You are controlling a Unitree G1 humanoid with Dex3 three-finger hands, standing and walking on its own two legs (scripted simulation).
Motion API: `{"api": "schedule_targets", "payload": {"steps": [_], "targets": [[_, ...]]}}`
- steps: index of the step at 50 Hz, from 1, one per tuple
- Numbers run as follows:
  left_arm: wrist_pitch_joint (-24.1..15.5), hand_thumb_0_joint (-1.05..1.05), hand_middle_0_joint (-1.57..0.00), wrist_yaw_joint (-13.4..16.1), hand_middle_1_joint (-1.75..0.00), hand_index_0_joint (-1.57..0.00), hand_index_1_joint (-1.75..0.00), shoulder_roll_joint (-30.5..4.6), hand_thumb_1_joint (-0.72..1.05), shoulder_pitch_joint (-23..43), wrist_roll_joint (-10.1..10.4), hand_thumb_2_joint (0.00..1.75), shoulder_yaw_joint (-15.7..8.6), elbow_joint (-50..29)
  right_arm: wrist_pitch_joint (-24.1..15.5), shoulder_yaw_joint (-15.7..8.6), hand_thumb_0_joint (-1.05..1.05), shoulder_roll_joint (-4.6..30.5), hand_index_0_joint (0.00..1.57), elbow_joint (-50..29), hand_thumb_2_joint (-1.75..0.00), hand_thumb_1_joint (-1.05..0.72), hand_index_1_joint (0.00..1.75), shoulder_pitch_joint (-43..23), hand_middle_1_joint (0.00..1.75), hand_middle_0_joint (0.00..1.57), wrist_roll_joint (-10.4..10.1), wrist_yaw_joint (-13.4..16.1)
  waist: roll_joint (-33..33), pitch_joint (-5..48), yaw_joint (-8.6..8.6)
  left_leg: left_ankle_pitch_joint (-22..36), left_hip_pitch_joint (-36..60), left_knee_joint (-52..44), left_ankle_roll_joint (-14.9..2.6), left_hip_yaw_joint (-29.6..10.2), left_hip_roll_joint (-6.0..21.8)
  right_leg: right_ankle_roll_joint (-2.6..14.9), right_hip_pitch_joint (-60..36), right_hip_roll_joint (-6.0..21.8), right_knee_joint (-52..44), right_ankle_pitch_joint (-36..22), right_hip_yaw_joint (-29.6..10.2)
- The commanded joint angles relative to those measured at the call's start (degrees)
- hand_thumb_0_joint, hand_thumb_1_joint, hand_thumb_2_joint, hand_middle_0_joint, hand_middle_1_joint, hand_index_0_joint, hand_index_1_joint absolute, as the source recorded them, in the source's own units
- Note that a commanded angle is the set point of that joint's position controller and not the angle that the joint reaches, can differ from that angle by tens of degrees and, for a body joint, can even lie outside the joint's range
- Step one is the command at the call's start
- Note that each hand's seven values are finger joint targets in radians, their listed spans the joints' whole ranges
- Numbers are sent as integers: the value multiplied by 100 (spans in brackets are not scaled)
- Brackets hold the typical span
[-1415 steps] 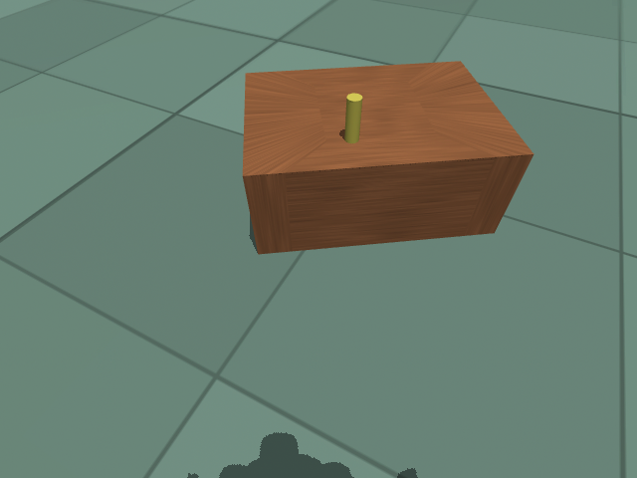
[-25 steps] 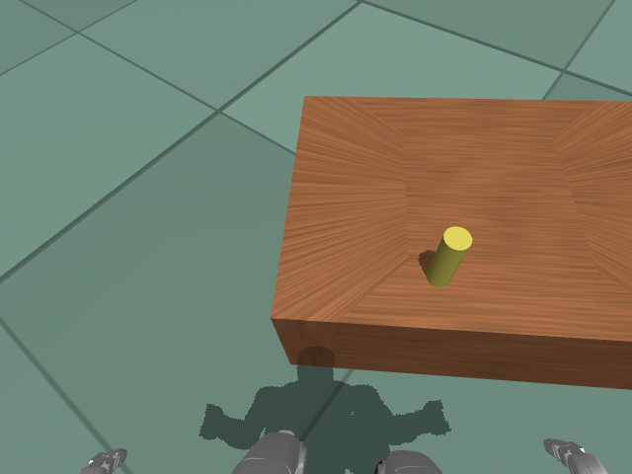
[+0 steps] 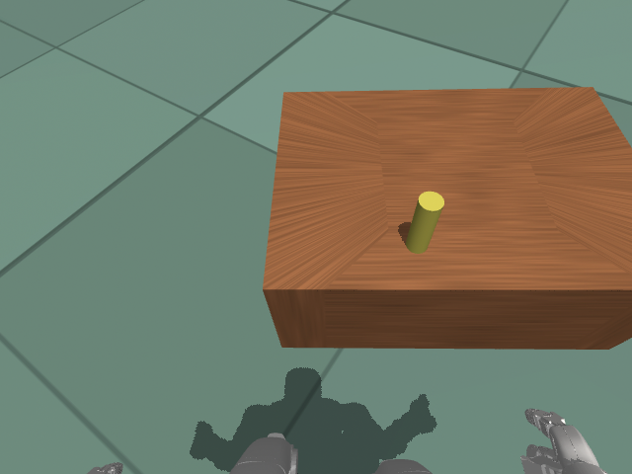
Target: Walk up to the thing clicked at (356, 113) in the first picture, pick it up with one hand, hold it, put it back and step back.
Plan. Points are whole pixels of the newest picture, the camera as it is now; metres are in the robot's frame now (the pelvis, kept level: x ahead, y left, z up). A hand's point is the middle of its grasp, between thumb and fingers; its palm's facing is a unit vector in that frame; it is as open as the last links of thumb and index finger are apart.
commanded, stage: step back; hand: right
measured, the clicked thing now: (423, 224) +0.62 -0.22 -0.25
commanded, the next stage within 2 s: none
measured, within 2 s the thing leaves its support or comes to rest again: neither
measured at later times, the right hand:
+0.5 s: hand out of the picture -0.03 -0.23 -0.12, palm faces -0.03 +0.91 -0.42, open 7.4 cm
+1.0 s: hand out of the picture -0.23 -0.26 -0.15, palm faces -0.07 +0.91 -0.40, open 7.4 cm
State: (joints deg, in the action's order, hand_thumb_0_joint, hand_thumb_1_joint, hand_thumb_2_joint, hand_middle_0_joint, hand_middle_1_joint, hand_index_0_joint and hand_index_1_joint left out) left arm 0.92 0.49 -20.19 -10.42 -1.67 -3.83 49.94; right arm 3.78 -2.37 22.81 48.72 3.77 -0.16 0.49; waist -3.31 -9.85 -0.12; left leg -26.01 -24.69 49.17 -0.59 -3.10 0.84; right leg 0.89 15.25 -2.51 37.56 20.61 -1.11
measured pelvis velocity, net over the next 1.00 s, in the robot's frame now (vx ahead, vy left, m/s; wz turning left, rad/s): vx -0.29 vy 0.02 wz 0.02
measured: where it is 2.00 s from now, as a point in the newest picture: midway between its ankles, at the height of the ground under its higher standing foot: outside the picture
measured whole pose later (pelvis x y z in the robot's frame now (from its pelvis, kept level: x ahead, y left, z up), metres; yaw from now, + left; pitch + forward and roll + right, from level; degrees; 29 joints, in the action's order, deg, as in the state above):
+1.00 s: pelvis -0.29 +0.02 +0.00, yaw +1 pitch -1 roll +1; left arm 2.8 1.2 -21.8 -7.9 -1.6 -4.0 44.3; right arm 2.1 -2.4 22.9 50.6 12.7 0.9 1.1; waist -0.3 -9.4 0.0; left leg -23.9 -16.4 40.2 0.3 -1.9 -2.4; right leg -0.2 22.4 3.2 40.3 16.6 2.0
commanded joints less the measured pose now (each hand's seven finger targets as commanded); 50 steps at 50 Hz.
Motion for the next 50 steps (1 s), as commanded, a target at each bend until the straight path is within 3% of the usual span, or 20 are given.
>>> {"api": "schedule_targets", "payload": {"steps": [1,8,12,13,14,15,19,25,28,32,33,34,35,36,38,39,44,46,49,50], "targets": [[-208,0,-20,133,-30,-20,-30,-1612,90,347,18,90,-427,-751,-85,-331,0,1094,20,-276,-90,-90,30,318,30,20,-103,118,712,886,95,-519,-440,2238,41,-1012,-656,1243,-158,1777,-1192,-3685,-1674],[-71,0,-20,230,-30,-20,-30,-1466,90,-61,-38,90,-426,-910,-214,-253,0,984,20,-423,-90,-90,30,449,30,20,42,130,1386,1294,-300,-441,-425,55,158,-319,-226,1167,-1441,1678,-630,-3849,-1224],[70,0,-20,133,-30,-20,-30,-1581,90,344,88,90,-383,-1063,-290,-364,0,999,20,-125,-90,-90,30,1115,30,20,142,60,1356,1434,106,1244,1111,-2284,13,439,-292,757,-411,1343,-11,-2796,-955],[109,0,-20,114,-30,-20,-30,-1360,90,222,102,90,-326,-1104,-324,-430,0,1195,20,-177,-90,-90,30,1019,30,20,228,60,791,1388,42,1632,1332,-2584,-135,-360,174,481,135,985,355,-1815,-896],[109,0,-20,120,-30,-20,-30,-1095,90,243,135,90,-251,-1156,-329,-562,0,1832,20,-297,-90,-90,30,838,30,20,284,24,-863,1321,114,2176,1534,-2935,-830,-2282,1523,119,1285,-158,1423,299,-429],[126,0,-20,216,-30,-20,-30,-1349,90,564,100,90,-404,-1078,-318,-615,0,2196,20,-352,-90,-90,30,746,30,20,228,-13,-1097,1253,352,2499,593,-3228,-1653,-3129,2281,35,953,-459,2713,1904,-854],[140,0,-20,161,-30,-20,-30,-1377,90,-192,136,90,-457,-660,-362,-414,0,1333,20,-452,-90,-90,30,62,30,20,216,94,-330,821,-270,2577,878,-2749,-1198,-1369,1497,-2,1443,-306,3755,809,-1093],[103,0,-20,25,-30,-20,-30,-1216,90,-67,44,90,-414,-714,-362,-444,0,1269,20,-472,-90,-90,30,521,30,20,190,120,-447,1083,160,2603,1826,-2552,-1390,-992,1389,-339,1268,-180,2326,835,-694],[82,0,-20,-4,-30,-20,-30,-1195,90,-278,45,90,-380,-638,-306,-484,0,1429,20,-564,-90,-90,30,521,30,20,221,100,-737,1394,166,2217,1808,-2464,-1287,-943,1438,-268,671,66,1060,844,-278],[58,0,-20,-45,-30,-20,-30,-1137,90,-1243,33,90,-410,-93,-153,-491,0,1548,20,-614,-90,-90,30,153,30,20,163,66,-848,1541,-234,1492,884,-2177,-843,-704,1237,46,-680,128,-1186,-205,224],[24,0,-20,-31,-30,-20,-30,-1334,90,-1159,-61,90,-473,-112,-134,-393,0,1296,20,-608,-90,-90,30,265,30,20,123,59,-351,1348,-189,924,181,-1770,-524,-535,909,160,-926,363,-1474,-163,-297],[5,0,-20,-34,-30,-20,-30,-1907,90,-963,-152,90,-627,-286,-166,-299,0,907,20,-758,-90,-90,30,175,30,20,40,54,1238,946,-252,-89,-1014,-651,-62,-192,-199,644,-678,1567,-1871,358,-2310],[50,0,-20,-15,-30,-20,-30,-2484,90,-423,-141,90,-709,-542,-156,-394,0,1029,20,-767,-90,-90,30,-141,30,20,67,167,2081,508,-496,-884,-648,816,135,-300,-529,1515,1049,2649,-2442,555,-3306],[6,0,-20,3,-30,-20,-30,-2256,90,-58,-121,90,-629,-726,-138,-444,0,1237,20,-681,-90,-90,30,-74,30,20,66,174,1593,221,-288,-688,-387,1631,162,-817,-406,1607,1571,2666,-2460,286,-3072],[-20,0,-20,54,-30,-20,-30,-1657,90,651,-85,90,-452,-808,-183,-378,0,1085,20,-391,-90,-90,30,532,30,20,6,166,944,312,216,-93,-328,1888,53,-701,-762,986,1132,1626,-1637,-1366,-1277],[-23,0,-20,68,-30,-20,-30,-1537,90,658,-112,90,-464,-832,-219,-340,0,1008,20,-357,-90,-90,30,667,30,20,1,160,1169,493,224,35,-251,1941,91,-559,-780,898,854,1467,-1491,-1650,-1036],[23,0,-20,165,-30,-20,-30,-1450,90,-121,-111,90,-444,-817,-296,-266,0,921,20,-464,-90,-90,30,484,30,20,107,166,1333,982,-367,-428,-708,495,197,-186,-465,1098,-1136,1669,-863,-3092,-1100],[63,0,-20,188,-30,-20,-30,-1493,90,-147,-52,90,-445,-851,-327,-273,0,897,20,-445,-90,-90,30,612,30,20,142,160,1481,1216,-347,-426,-341,-392,126,17,-277,1096,-1342,1814,-605,-3548,-1150],[160,0,-20,143,-30,-20,-30,-1536,90,250,52,90,-384,-961,-368,-326,0,876,20,-183,-90,-90,30,1242,30,20,138,124,1246,1518,-9,1207,854,-2459,13,577,-347,757,-966,1503,77,-3159,-768],[191,0,-20,120,-30,-20,-30,-1343,90,201,54,90,-294,-1001,-386,-398,0,1049,20,-175,-90,-90,30,1229,30,20,185,140,984,1550,-45,1862,1344,-2663,-118,39,20,512,-333,1364,320,-2492,-766]]}}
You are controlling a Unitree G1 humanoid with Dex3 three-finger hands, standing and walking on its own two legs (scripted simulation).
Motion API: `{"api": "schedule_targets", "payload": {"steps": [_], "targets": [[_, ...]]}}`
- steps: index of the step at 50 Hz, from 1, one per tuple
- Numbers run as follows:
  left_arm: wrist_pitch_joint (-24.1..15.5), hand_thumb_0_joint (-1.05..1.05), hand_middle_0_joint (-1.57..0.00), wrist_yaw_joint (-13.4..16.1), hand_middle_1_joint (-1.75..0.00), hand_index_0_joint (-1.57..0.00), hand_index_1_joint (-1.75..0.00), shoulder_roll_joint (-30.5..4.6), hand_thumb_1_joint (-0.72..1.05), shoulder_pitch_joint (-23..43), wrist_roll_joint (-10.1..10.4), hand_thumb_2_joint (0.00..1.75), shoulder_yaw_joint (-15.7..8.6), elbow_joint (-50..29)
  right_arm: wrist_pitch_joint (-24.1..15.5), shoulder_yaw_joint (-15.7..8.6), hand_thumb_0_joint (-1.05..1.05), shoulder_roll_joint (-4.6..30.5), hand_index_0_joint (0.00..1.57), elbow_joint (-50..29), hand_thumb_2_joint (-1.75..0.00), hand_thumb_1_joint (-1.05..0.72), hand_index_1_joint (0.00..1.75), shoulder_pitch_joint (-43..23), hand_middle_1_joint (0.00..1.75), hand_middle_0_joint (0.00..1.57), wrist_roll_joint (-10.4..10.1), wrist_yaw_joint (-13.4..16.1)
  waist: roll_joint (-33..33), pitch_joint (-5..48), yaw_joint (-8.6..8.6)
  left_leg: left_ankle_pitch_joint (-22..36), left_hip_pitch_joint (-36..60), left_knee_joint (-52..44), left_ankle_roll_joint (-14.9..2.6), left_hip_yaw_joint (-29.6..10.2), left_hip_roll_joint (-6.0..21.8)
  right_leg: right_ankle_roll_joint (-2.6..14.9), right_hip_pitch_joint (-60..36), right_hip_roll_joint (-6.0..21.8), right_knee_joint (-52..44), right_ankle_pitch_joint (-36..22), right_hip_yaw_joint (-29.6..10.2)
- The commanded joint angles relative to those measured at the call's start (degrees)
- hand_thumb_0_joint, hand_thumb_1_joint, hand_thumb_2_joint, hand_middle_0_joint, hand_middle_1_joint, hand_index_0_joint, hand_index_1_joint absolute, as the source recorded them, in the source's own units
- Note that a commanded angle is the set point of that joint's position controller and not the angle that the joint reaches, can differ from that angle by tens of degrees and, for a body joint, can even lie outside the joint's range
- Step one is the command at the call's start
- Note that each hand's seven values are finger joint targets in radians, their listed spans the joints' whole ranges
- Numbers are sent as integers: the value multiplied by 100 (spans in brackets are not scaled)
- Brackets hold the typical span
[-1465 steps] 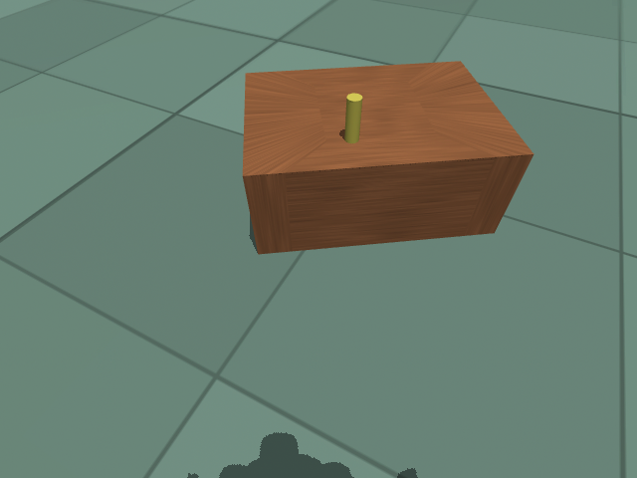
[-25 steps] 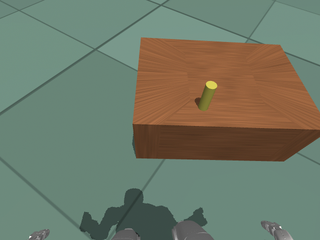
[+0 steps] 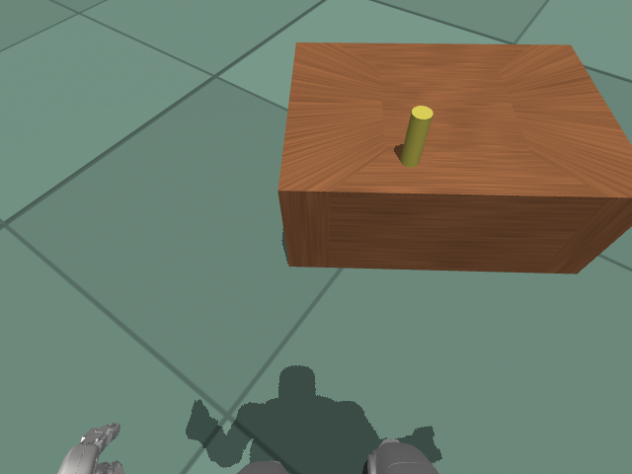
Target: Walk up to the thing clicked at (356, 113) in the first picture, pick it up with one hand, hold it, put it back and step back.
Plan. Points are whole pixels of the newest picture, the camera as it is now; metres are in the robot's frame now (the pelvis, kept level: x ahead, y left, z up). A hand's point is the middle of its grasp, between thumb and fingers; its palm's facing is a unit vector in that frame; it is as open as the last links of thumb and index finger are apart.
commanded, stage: step back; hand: right
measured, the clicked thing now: (415, 138) +0.91 -0.26 -0.25
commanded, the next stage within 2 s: stand in 1.52 s
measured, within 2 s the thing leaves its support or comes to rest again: neither
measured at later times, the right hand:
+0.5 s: hand out of the picture -0.06 -0.30 -0.14, palm faces +0.03 +0.92 -0.39, open 7.4 cm
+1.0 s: hand out of the picture -0.12 -0.27 -0.14, palm faces -0.03 +0.94 -0.35, open 7.4 cm
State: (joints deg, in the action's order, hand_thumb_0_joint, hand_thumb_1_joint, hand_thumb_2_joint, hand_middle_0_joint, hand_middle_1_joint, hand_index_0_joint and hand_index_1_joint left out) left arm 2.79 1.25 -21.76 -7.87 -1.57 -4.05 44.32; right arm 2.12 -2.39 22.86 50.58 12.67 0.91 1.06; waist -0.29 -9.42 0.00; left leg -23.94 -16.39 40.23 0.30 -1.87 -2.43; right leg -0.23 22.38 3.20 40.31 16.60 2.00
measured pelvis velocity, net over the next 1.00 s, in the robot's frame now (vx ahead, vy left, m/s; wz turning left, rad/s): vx -0.19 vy -0.02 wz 0.01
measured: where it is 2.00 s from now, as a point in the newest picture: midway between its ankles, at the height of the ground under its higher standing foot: outside the picture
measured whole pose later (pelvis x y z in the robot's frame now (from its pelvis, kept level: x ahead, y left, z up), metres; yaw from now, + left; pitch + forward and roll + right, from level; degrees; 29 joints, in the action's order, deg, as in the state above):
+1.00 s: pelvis -0.19 -0.02 +0.02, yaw +0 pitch -2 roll +0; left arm -1.2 -0.6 -20.1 -11.8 -2.1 -3.5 57.7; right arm -0.2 -2.1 20.7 57.9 11.3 1.3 -0.9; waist -0.8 -1.9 -1.4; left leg -25.0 -17.3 39.7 -0.1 -2.9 -1.0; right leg 0.7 12.1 0.8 31.3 17.2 2.1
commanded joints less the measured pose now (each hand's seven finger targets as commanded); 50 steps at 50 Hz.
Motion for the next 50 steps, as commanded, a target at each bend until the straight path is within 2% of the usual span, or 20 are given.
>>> {"api": "schedule_targets", "payload": {"steps": [1,2,3,6,13,17,18,19,20,23,28,32,33,34,35,36,43,45,46,50], "targets": [[13,0,-20,13,-30,-20,-30,-962,90,-176,69,90,-210,-462,-216,-517,0,1569,20,-424,-90,-90,30,158,30,20,130,76,-526,1525,-151,2523,1027,-1788,-780,-1802,1586,286,181,57,840,-597,-643],[26,0,-20,77,-30,-20,-30,-1153,90,266,124,90,-311,-504,-180,-583,0,2162,20,-557,-90,-90,30,-73,30,20,62,24,-1314,1431,147,3304,156,-1944,-1730,-2757,2553,109,166,-601,2030,2064,-467],[48,0,-20,111,-30,-20,-30,-1238,90,394,41,90,-356,-442,-212,-597,0,2025,20,-544,-90,-90,30,-77,30,20,105,44,-894,1237,191,3227,-178,-1950,-1881,-2886,2646,128,132,-634,2779,2122,-1138],[75,0,-20,61,-30,-20,-30,-1135,90,-128,134,90,-335,-119,-204,-406,0,1460,20,-584,-90,-90,30,-664,30,20,105,131,-411,896,-271,3307,-144,-1620,-1365,-1295,1846,166,415,-800,3453,1331,-1377],[-81,0,-20,-45,-30,-20,-30,-1012,90,-231,37,90,-273,25,-82,-416,0,1363,20,-612,-90,-90,30,-358,30,20,150,43,-1068,1249,125,2399,1025,-1486,-1397,-1113,1688,-161,114,-525,801,1306,-531],[-208,0,-20,-46,-30,-20,-30,-1004,90,-999,-30,90,-287,597,56,-405,0,1451,20,-593,-90,-90,30,-685,30,20,52,3,-969,1636,-203,1806,320,-872,-912,-691,1360,150,-1437,-512,-1926,85,-14],[-229,0,-20,-43,-30,-20,-30,-1275,90,-885,-117,90,-389,586,45,-315,0,1137,20,-630,-90,-90,30,-625,30,20,39,-22,-442,1289,-152,950,-776,-455,-535,-505,950,340,-1768,-104,-1884,300,-842],[-237,0,-20,-36,-30,-20,-30,-1854,90,-886,-167,90,-547,457,-19,-201,0,760,20,-821,-90,-90,30,-820,30,20,-8,-6,1053,975,-335,-351,-2019,448,-164,-264,-85,808,-1652,1130,-2239,820,-2640],[-222,0,-20,-18,-30,-20,-30,-2292,90,-460,-178,90,-591,262,-5,-320,0,963,20,-804,-90,-90,30,-1066,30,20,18,90,1498,692,-563,-1111,-1440,1652,55,-623,-35,1721,14,2237,-2632,909,-3615],[-328,0,-20,18,-30,-20,-30,-1478,90,329,-130,90,-349,107,-61,-315,0,1033,20,-436,-90,-90,30,-593,30,20,-46,68,484,516,64,-278,-1338,2477,-12,-752,-241,1148,-259,1147,-1739,-1131,-1589],[-393,0,-20,-12,-30,-20,-30,-1520,90,-316,-166,90,-420,223,-172,-269,0,944,20,-367,-90,-90,30,-612,30,20,73,-35,1006,804,-404,-442,-1231,747,102,-141,140,1079,-1387,1031,-1620,188,-1527],[-291,0,-20,-85,-30,-20,-30,-1452,90,-170,-59,90,-299,263,-297,-326,0,832,20,13,-90,-90,30,-194,30,20,86,-63,961,901,-143,415,672,-1601,-46,410,-22,861,-540,907,-1301,522,-1257],[-274,0,-20,-97,-30,-20,-30,-1195,90,-197,-62,90,-202,272,-338,-378,0,904,20,121,-90,-90,30,-36,30,20,126,-41,640,994,-53,495,1226,-1834,-138,54,124,711,-177,790,-904,445,-1076],[-272,0,-20,-132,-30,-20,-30,-881,90,-192,4,90,-101,282,-384,-441,0,1237,20,125,-90,-90,30,-14,30,20,153,-31,-391,1014,-37,-706,1379,-2197,-537,-1776,1122,315,679,288,-452,1094,-745],[-258,0,-20,-105,-30,-20,-30,-1132,90,149,68,90,-185,383,-378,-469,0,1696,20,87,-90,-90,30,-212,30,20,129,-59,-826,833,70,-2419,-2,-2742,-1160,-2713,1912,179,149,-115,295,1660,-182],[-261,0,-20,-114,-30,-20,-30,-1325,90,97,15,90,-244,452,-399,-485,0,1686,20,0,-90,-90,30,-479,30,20,147,-75,-631,466,-8,-2600,-605,-2941,-1291,-2852,2060,178,-87,-38,865,1700,-467],[-496,0,-20,-124,-30,-20,-30,-1058,90,-536,-62,90,-272,1006,-331,-261,0,988,20,117,-90,-90,30,-667,30,20,65,-140,-493,810,-322,-465,-881,-1776,-386,-817,978,285,-2112,-259,-1799,146,-191],[-536,0,-20,-85,-30,-20,-30,-1638,90,-562,-106,90,-372,1035,-317,-217,0,716,20,105,-90,-90,30,-740,30,20,36,-111,679,627,-385,-601,-1348,-246,-95,-221,70,897,-1592,1180,-2736,2378,-2413],[-568,0,-20,-93,-30,-20,-30,-1699,90,-131,-121,90,-384,890,-336,-268,0,853,20,216,-90,-90,30,-537,30,20,61,-95,628,347,-245,-563,-1013,275,-27,-216,188,1210,-950,1693,-2831,2542,-2800],[-599,0,-20,-73,-30,-20,-30,-1361,90,248,-67,90,-245,856,-445,-240,0,729,20,393,-90,-90,30,-301,30,20,27,-124,721,611,-34,155,-310,-580,-94,-76,356,944,-987,1206,-2232,107,-1507]]}}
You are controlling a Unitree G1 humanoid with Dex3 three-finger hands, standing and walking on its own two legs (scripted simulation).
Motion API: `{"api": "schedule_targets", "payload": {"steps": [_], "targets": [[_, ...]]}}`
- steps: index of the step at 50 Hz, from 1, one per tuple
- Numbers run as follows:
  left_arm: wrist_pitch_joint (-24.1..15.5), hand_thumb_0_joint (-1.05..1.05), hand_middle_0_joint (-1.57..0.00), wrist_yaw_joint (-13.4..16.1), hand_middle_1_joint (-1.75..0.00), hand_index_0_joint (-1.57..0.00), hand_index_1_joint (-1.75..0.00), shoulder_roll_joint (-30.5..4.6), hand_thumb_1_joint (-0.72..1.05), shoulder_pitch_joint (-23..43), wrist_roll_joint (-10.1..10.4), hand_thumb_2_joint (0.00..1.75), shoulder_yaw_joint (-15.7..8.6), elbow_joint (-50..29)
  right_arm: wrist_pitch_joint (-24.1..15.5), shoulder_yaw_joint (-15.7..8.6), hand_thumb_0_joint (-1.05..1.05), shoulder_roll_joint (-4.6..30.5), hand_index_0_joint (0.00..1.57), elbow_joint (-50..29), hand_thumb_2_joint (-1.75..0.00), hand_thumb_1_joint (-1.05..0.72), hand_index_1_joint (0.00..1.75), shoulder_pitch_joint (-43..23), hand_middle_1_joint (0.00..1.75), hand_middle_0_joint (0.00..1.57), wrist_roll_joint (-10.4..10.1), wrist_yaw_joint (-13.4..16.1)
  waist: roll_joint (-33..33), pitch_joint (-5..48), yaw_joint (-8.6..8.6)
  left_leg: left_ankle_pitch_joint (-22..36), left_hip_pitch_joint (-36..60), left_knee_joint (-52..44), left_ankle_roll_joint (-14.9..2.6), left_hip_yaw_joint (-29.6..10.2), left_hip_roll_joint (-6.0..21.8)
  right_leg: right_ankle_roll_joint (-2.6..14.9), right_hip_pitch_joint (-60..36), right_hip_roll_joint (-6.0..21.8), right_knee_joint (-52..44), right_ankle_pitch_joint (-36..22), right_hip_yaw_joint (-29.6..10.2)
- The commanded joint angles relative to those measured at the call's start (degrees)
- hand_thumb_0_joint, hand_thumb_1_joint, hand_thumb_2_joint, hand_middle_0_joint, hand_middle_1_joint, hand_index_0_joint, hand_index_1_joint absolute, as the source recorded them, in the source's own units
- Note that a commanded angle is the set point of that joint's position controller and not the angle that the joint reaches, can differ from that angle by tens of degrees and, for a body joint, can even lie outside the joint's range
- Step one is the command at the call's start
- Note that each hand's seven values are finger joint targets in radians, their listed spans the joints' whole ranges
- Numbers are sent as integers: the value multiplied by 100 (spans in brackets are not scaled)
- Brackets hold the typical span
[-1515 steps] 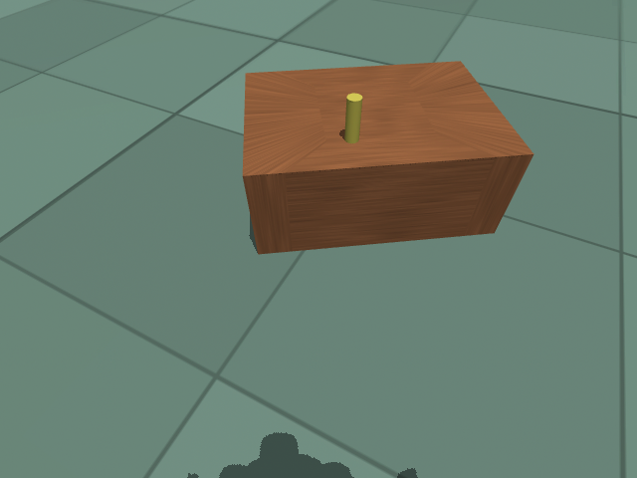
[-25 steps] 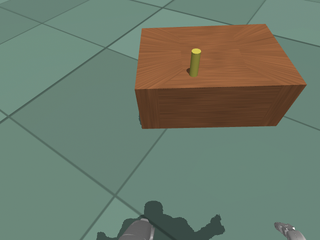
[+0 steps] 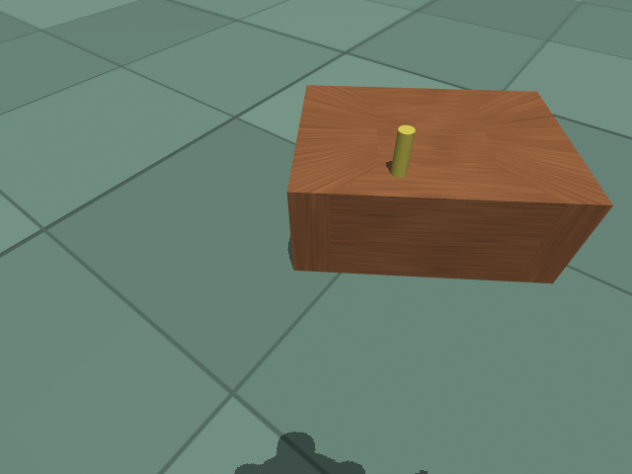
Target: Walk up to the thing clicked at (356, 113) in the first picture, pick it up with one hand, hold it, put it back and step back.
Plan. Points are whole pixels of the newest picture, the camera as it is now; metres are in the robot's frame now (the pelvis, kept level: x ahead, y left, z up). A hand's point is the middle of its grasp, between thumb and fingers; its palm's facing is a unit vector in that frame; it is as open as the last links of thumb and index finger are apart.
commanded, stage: step back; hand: right
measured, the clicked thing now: (402, 152) +1.10 -0.25 -0.26
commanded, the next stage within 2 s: stand in 0.52 s
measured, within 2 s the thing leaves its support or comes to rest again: neither
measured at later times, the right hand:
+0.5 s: hand out of the picture +0.15 -0.23 -0.14, palm faces -0.03 +0.94 -0.34, open 7.4 cm
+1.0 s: hand out of the picture +0.10 -0.24 -0.14, palm faces -0.03 +0.94 -0.33, open 7.4 cm
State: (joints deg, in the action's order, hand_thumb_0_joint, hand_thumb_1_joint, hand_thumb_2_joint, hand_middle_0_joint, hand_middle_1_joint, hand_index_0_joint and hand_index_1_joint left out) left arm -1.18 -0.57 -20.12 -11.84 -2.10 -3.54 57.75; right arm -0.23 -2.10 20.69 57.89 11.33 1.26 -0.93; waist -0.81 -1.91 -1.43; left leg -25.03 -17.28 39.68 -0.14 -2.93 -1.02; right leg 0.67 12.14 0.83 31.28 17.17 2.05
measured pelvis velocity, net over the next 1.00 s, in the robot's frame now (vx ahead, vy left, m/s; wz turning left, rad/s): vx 0.01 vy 0.01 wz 0.01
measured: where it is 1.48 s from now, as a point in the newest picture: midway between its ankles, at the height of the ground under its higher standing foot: outside the picture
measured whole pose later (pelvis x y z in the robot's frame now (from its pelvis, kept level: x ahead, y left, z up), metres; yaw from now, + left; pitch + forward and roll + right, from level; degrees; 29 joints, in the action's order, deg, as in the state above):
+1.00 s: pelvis +0.01 +0.01 +0.02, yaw +0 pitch -3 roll +0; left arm -0.7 -0.3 -19.6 -5.6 -0.6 -0.5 65.9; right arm -0.8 0.0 19.7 64.7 4.6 0.3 -0.7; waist 0.0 -3.5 0.0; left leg -8.6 -7.4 18.6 -0.6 -1.0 -0.9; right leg -1.4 4.0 1.8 17.5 10.9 1.8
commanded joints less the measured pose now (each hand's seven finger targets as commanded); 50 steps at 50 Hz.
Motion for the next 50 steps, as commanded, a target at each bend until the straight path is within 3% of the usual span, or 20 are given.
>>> {"api": "schedule_targets", "payload": {"steps": [1,2,3,4,5,6,7,10,12,13,16,18,22,25,26,30,34,40,45,50], "targets": [[-171,0,-20,85,-30,-20,-30,-1508,90,823,10,90,-268,-504,-240,-273,0,899,20,-241,-90,-90,30,65,30,20,8,78,881,20,247,704,355,-1123,-60,205,147,715,238,1279,-1059,-377,-1156],[-135,0,-20,61,-30,-20,-30,-1400,90,815,43,90,-208,-486,-245,-312,0,938,20,-177,-90,-90,30,100,30,20,29,93,783,99,275,1162,831,-1456,-78,120,127,525,459,1075,-840,-642,-913],[-112,0,-20,41,-30,-20,-30,-1216,90,754,52,90,-124,-526,-261,-366,0,1082,20,-190,-90,-90,30,70,30,20,81,120,515,211,307,1396,1187,-1640,-177,-324,416,353,724,865,-496,-814,-676],[-74,0,-20,34,-30,-20,-30,-1050,90,713,128,90,-75,-489,-286,-361,0,1257,20,-268,-90,-90,30,-204,30,20,79,131,-129,222,181,1143,895,-1978,-414,-1244,1032,118,710,406,-187,-207,-316],[-60,0,-20,45,-30,-20,-30,-1122,90,610,158,90,-119,-374,-281,-356,0,1417,20,-278,-90,-90,30,-421,30,20,22,109,-254,238,19,758,474,-2053,-761,-1536,1371,53,278,175,-36,591,-127],[-75,0,-20,54,-30,-20,-30,-1138,90,635,118,90,-103,-339,-276,-345,0,1425,20,-280,-90,-90,30,-526,30,20,35,105,-187,250,29,1003,457,-2009,-835,-1514,1439,80,136,167,-151,600,-141],[-89,0,-20,57,-30,-20,-30,-1102,90,689,115,90,-96,-279,-269,-299,0,1346,20,-249,-90,-90,30,-587,30,20,35,109,-255,196,7,1442,366,-1967,-727,-1324,1330,100,-13,213,-309,361,-200],[-169,0,-20,103,-30,-20,-30,-1256,90,429,144,90,-123,-96,-274,-223,0,1161,20,-219,-90,-90,30,-742,30,20,-22,134,-435,437,-86,3150,359,-1423,-298,-533,825,176,-754,519,-705,-1241,-429],[-160,0,-20,122,-30,-20,-30,-1337,90,561,149,90,-151,-93,-260,-230,0,1109,20,-123,-90,-90,30,-574,30,20,-42,173,-234,722,34,3785,631,-1152,-190,-235,663,251,-942,627,-518,-2057,-429],[-140,0,-20,133,-30,-20,-30,-1322,90,604,154,90,-145,-114,-250,-244,0,1145,20,-95,-90,-90,30,-574,30,20,-43,186,-274,753,48,3952,718,-1149,-193,-236,680,230,-888,607,-448,-2141,-358],[-94,0,-20,150,-30,-20,-30,-1262,90,687,147,90,-92,-64,-211,-239,0,1099,20,-123,-90,-90,30,-787,30,20,-63,180,-84,691,16,3414,732,-1201,-318,-323,740,192,-767,569,-512,-1836,-303],[-73,0,-20,150,-30,-20,-30,-1255,90,810,130,90,-88,-36,-193,-233,0,1088,20,-99,-90,-90,30,-890,30,20,-51,177,-18,549,19,2891,479,-1350,-308,-381,751,195,-831,554,-588,-1518,-322],[-77,0,-20,145,-30,-20,-30,-1321,90,917,96,90,-95,3,-179,-220,0,1042,20,-49,-90,-90,30,-1016,30,20,-23,161,142,425,46,2414,348,-1427,-276,-316,680,215,-860,651,-761,-1358,-431],[-83,0,-20,139,-30,-20,-30,-1310,90,976,97,90,-85,27,-182,-216,0,1026,20,-26,-90,-90,30,-1077,30,20,-10,145,172,428,54,2554,457,-1441,-254,-273,636,178,-872,674,-843,-1472,-414],[-88,0,-20,129,-30,-20,-30,-1099,90,940,192,90,29,130,-193,-144,0,1042,20,-13,-90,-90,30,-1065,30,20,-62,142,74,427,89,3353,945,-1689,-237,-486,779,77,-672,688,-969,-2028,-527],[-83,0,-20,159,-30,-20,-30,-1129,90,930,197,90,42,195,-233,-125,0,1116,20,64,-90,-90,30,-1005,30,20,-78,160,-66,705,93,4312,1389,-1761,-213,-453,868,-42,-1011,614,-1051,-2333,-392],[-77,0,-20,136,-30,-20,-30,-1151,90,998,160,90,49,271,-198,-91,0,1053,20,73,-90,-90,30,-1147,30,20,-101,157,-20,614,92,3447,1300,-2034,-153,-396,822,-52,-1081,654,-1331,-1900,-425],[-94,0,-20,118,-30,-20,-30,-1170,90,949,137,90,76,373,-200,-72,0,1059,20,165,-90,-90,30,-1176,30,20,-98,137,28,523,103,2958,1381,-2210,-128,-346,808,-36,-909,699,-1561,-1571,-476],[-86,0,-20,96,-30,-20,-30,-1153,90,945,130,90,97,433,-170,-54,0,1095,20,259,-90,-90,30,-1080,30,20,-84,121,57,208,130,1969,975,-2448,-103,-395,756,-24,-802,690,-1727,-844,-529],[-95,0,-20,84,-30,-20,-30,-1209,90,868,124,90,91,476,-174,-35,0,1083,20,311,-90,-90,30,-1018,30,20,-72,94,116,198,121,1719,940,-2516,-100,-453,757,-8,-714,707,-1739,-650,-551]]}}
